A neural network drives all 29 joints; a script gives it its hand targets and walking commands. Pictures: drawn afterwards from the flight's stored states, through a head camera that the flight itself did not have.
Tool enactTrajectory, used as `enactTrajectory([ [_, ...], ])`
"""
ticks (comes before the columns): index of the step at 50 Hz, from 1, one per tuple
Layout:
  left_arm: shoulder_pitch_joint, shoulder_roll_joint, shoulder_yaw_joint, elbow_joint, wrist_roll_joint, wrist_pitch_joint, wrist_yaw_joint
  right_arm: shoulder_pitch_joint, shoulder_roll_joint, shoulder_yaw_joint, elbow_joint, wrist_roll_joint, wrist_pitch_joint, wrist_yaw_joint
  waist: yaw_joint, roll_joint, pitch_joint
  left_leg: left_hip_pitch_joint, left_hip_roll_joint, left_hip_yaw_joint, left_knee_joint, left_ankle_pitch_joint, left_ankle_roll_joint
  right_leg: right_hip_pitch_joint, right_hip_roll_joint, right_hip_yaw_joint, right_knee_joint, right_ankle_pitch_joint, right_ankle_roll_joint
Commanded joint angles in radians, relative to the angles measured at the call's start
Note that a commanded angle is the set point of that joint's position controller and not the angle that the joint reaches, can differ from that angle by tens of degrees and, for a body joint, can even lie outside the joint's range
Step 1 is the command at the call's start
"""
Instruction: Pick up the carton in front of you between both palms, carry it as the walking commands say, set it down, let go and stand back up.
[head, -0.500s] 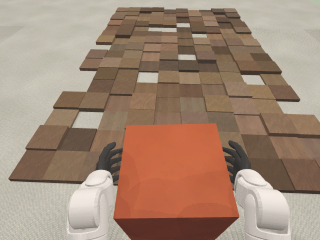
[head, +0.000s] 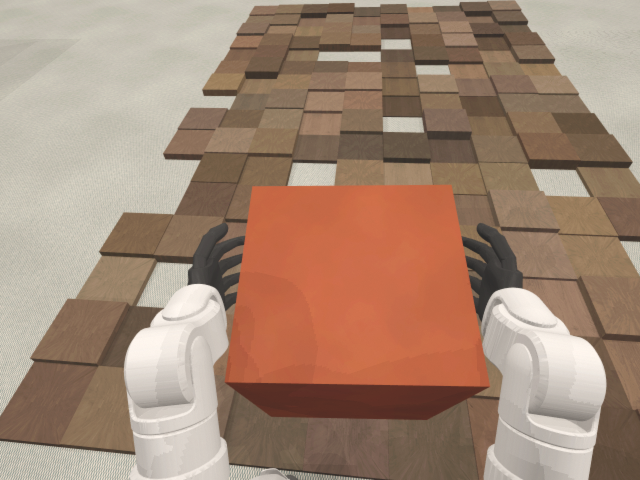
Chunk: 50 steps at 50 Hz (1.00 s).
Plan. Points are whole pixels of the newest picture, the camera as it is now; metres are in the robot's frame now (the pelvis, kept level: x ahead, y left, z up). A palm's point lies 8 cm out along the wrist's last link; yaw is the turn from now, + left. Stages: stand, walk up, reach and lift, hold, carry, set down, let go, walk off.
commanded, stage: carry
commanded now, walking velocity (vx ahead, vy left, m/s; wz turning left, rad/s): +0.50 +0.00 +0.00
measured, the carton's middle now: (349, 316) +0.31 +0.00 +0.07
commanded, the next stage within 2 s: none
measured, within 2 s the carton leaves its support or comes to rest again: neither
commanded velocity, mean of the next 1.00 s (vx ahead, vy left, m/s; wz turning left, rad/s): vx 0.50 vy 0.00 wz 0.00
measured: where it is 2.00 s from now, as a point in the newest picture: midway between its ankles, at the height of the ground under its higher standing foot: (349, 217)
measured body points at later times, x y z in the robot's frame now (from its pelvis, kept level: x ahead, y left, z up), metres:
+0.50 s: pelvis +0.33 +0.00 +0.00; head +0.40 +0.00 +0.44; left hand +0.74 +0.15 +0.15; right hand +0.74 -0.15 +0.14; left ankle +0.19 +0.11 -0.69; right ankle +0.41 -0.09 -0.71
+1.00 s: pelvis +0.67 +0.02 +0.06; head +0.77 +0.01 +0.50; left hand +1.10 +0.11 +0.19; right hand +1.05 -0.19 +0.19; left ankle +0.63 +0.10 -0.68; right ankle +0.68 -0.10 -0.62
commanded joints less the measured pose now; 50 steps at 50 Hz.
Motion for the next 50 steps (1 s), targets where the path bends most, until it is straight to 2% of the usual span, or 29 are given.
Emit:
enactTrajectory([
  [1,-0.652,-0.606,-0.703,0.011,-0.412,0.037,-0.219,-0.679,0.646,0.724,0.046,0.424,0.040,0.214,0.020,-0.186,-0.171,0.050,-0.046,0.043,-0.035,0.015,0.038,0.120,-0.210,0.069,0.045,0.594,-0.103],
  [3,-0.766,-0.590,-0.682,0.064,-0.427,0.062,-0.205,-0.757,0.611,0.676,0.118,0.432,0.064,0.208,-0.035,-0.152,-0.231,0.285,-0.115,0.106,-0.102,-0.040,0.057,0.046,-0.169,-0.008,0.264,0.709,-0.070],
  [4,-0.832,-0.595,-0.673,0.089,-0.439,0.076,-0.199,-0.809,0.594,0.649,0.164,0.436,0.071,0.205,-0.070,-0.025,-0.317,0.544,-0.097,0.077,-0.092,-0.052,0.083,-0.092,-0.122,-0.006,0.479,0.660,-0.038],
  [5,-0.891,-0.598,-0.659,0.102,-0.455,0.089,-0.193,-0.816,0.586,0.626,0.210,0.439,0.077,0.202,-0.112,0.166,-0.479,0.871,0.163,-0.290,-0.108,-0.166,0.194,-0.371,-0.074,0.026,0.814,0.376,0.005],
  [6,-0.937,-0.616,-0.652,0.124,-0.465,0.098,-0.190,-0.830,0.603,0.611,0.258,0.448,0.077,0.200,-0.128,0.389,-0.494,0.946,0.274,-0.644,-0.302,-0.194,0.281,-0.642,0.088,0.095,1.039,-0.167,0.025],
  [7,-0.990,-0.646,-0.639,0.162,-0.464,0.098,-0.185,-0.884,0.641,0.604,0.246,0.473,0.083,0.201,-0.105,0.271,-0.449,0.920,0.272,-0.603,-0.320,-0.099,0.262,-0.726,0.030,0.201,1.129,-0.164,-0.006],
  [9,-1.068,-0.719,-0.602,0.204,-0.464,0.096,-0.180,-1.025,0.730,0.612,0.242,0.511,0.081,0.207,-0.106,0.084,-0.441,0.872,0.247,-0.456,-0.209,0.146,0.224,-0.788,-0.031,0.241,1.134,-0.100,-0.040],
  [10,-1.094,-0.750,-0.588,0.227,-0.459,0.092,-0.178,-1.085,0.771,0.617,0.236,0.532,0.076,0.211,-0.091,0.059,-0.440,0.823,0.218,-0.390,-0.219,0.081,0.187,-0.771,-0.048,0.245,1.065,-0.063,-0.041],
  [12,-1.156,-0.788,-0.572,0.268,-0.446,0.080,-0.170,-1.196,0.833,0.611,0.249,0.556,0.067,0.216,-0.074,0.081,-0.450,0.781,0.194,-0.309,-0.249,0.013,0.167,-0.743,-0.041,0.210,0.974,-0.032,-0.031],
  [15,-1.210,-0.808,-0.551,0.337,-0.414,0.061,-0.155,-1.271,0.862,0.592,0.310,0.557,0.056,0.219,-0.078,0.112,-0.429,0.783,0.180,-0.246,-0.253,0.018,0.198,-0.794,-0.034,0.167,0.846,-0.012,-0.015],
  [18,-1.224,-0.817,-0.525,0.414,-0.391,0.049,-0.151,-1.297,0.872,0.573,0.390,0.536,0.048,0.218,-0.069,0.114,-0.384,0.703,0.125,-0.141,-0.269,0.041,0.177,-0.680,-0.022,0.124,0.529,0.052,-0.010],
  [20,-1.232,-0.822,-0.513,0.444,-0.389,0.045,-0.156,-1.298,0.880,0.558,0.437,0.520,0.042,0.218,-0.044,0.154,-0.375,0.657,0.106,-0.065,-0.225,0.178,0.144,-0.520,0.044,0.004,0.405,0.081,-0.021],
  [22,-1.234,-0.846,-0.499,0.481,-0.395,0.043,-0.167,-1.270,0.885,0.537,0.476,0.494,0.042,0.213,0.027,0.114,-0.430,0.609,0.081,0.031,0.014,0.438,0.090,-0.261,0.100,-0.058,0.262,0.197,-0.041],
  [23,-1.224,-0.855,-0.488,0.507,-0.393,0.037,-0.172,-1.278,0.893,0.530,0.480,0.477,0.044,0.212,0.065,-0.012,-0.507,0.487,0.028,0.037,0.224,0.370,0.049,0.000,0.051,0.017,0.240,0.210,-0.069],
  [24,-1.187,-0.865,-0.479,0.522,-0.392,0.033,-0.178,-1.274,0.899,0.521,0.492,0.461,0.046,0.211,0.080,-0.170,-0.610,0.186,-0.015,-0.028,0.446,-0.013,0.008,0.338,-0.165,0.358,0.245,0.159,-0.171],
  [25,-1.170,-0.883,-0.480,0.508,-0.407,0.024,-0.185,-1.262,0.893,0.507,0.467,0.443,0.047,0.210,0.115,-0.359,-0.621,-0.101,-0.151,-0.076,0.647,-0.486,-0.030,0.472,-0.276,0.706,0.137,0.218,-0.277],
  [27,-1.278,-0.941,-0.530,0.374,-0.466,0.025,-0.194,-1.278,0.905,0.483,0.429,0.405,0.041,0.193,0.123,-0.175,-0.508,-0.298,-0.088,-0.170,0.763,-0.430,-0.001,0.469,-0.289,0.623,0.203,0.577,-0.254],
  [28,-1.314,-0.960,-0.548,0.313,-0.489,0.023,-0.193,-1.263,0.896,0.481,0.403,0.389,0.039,0.183,0.115,-0.087,-0.499,-0.303,-0.062,-0.180,0.706,-0.391,0.005,0.451,-0.272,0.541,0.221,0.623,-0.217],
  [32,-1.353,-0.940,-0.608,0.127,-0.542,0.012,-0.182,-1.168,0.818,0.470,0.318,0.312,0.020,0.142,0.105,-0.093,-0.490,-0.230,-0.082,-0.127,0.408,-0.389,-0.001,0.400,-0.232,0.416,0.167,0.516,-0.185],
  [35,-1.317,-0.881,-0.639,0.130,-0.552,0.017,-0.191,-1.120,0.739,0.481,0.313,0.270,0.014,0.122,0.085,-0.128,-0.452,-0.048,-0.115,-0.074,0.039,-0.215,-0.013,0.274,-0.158,0.276,0.150,0.469,-0.160],
  [36,-1.295,-0.862,-0.642,0.157,-0.550,0.020,-0.197,-1.110,0.718,0.487,0.317,0.269,0.016,0.119,0.067,-0.146,-0.435,0.100,-0.157,0.004,-0.087,-0.179,-0.011,0.181,-0.134,0.211,0.135,0.473,-0.139],
  [38,-1.269,-0.847,-0.640,0.227,-0.547,0.026,-0.210,-1.110,0.705,0.506,0.351,0.283,0.024,0.128,-0.064,-0.149,-0.489,0.562,-0.196,0.102,-0.131,-0.003,0.041,-0.052,-0.124,0.094,0.302,0.701,-0.089],
  [39,-1.292,-0.830,-0.643,0.241,-0.537,0.036,-0.219,-1.097,0.701,0.505,0.381,0.286,0.018,0.135,-0.154,-0.096,-0.542,0.739,-0.175,-0.004,-0.116,-0.102,0.080,-0.169,-0.066,0.055,0.482,0.686,-0.052],
  [40,-1.309,-0.836,-0.633,0.263,-0.535,0.046,-0.229,-1.106,0.690,0.510,0.394,0.288,0.016,0.144,-0.160,0.141,-0.615,0.970,0.049,-0.407,-0.125,0.033,0.213,-0.438,0.011,0.109,0.773,0.328,-0.010],
  [41,-1.279,-0.837,-0.621,0.306,-0.517,0.053,-0.232,-1.100,0.728,0.530,0.416,0.316,0.022,0.155,-0.145,0.286,-0.648,1.087,0.188,-0.655,-0.128,0.400,0.313,-0.634,0.117,0.184,1.014,-0.178,-0.006],
  [42,-1.262,-0.845,-0.601,0.335,-0.492,0.052,-0.229,-1.111,0.777,0.554,0.407,0.361,0.030,0.170,-0.137,0.222,-0.612,1.124,0.199,-0.597,-0.075,0.555,0.313,-0.758,0.066,0.258,1.117,-0.205,-0.026],
  [44,-1.203,-0.844,-0.562,0.323,-0.420,0.054,-0.206,-1.163,0.869,0.599,0.334,0.444,0.037,0.197,-0.147,0.080,-0.476,1.045,0.172,-0.516,-0.099,0.636,0.223,-0.852,0.030,0.250,1.013,-0.131,-0.025],
  [48,-1.135,-0.773,-0.474,0.326,-0.291,0.035,-0.146,-1.327,0.941,0.644,0.238,0.569,0.034,0.226,-0.142,0.063,-0.457,0.992,0.143,-0.453,-0.139,0.626,0.191,-0.798,0.039,0.207,0.662,-0.118,-0.005],
  [50,-1.112,-0.725,-0.443,0.348,-0.237,0.027,-0.123,-1.369,0.933,0.650,0.230,0.602,0.034,0.232,-0.135,0.071,-0.453,0.875,0.087,-0.354,-0.150,0.624,0.169,-0.644,0.098,0.136,0.439,0.045,0.002],
])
